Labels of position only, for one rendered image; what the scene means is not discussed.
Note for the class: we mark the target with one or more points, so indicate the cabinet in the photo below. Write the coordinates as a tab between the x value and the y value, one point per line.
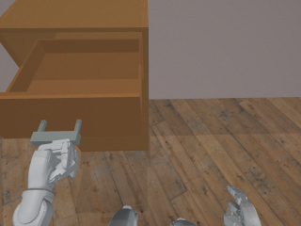
25	21

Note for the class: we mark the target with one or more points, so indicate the handle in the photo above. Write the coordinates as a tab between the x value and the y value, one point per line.
42	137

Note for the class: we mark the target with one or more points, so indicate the drawer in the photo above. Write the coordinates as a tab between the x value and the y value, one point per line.
96	80

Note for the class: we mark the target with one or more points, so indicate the left robot forearm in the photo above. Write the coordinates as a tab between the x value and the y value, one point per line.
35	209

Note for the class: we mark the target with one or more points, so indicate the right robot hand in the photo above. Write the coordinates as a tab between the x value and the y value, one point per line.
245	214

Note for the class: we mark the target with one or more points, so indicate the left robot hand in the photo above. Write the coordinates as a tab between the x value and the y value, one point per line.
59	155

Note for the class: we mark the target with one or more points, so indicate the left robot shin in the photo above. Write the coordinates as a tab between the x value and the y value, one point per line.
127	207

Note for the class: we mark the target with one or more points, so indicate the left robot thigh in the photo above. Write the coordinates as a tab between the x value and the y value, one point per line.
124	217

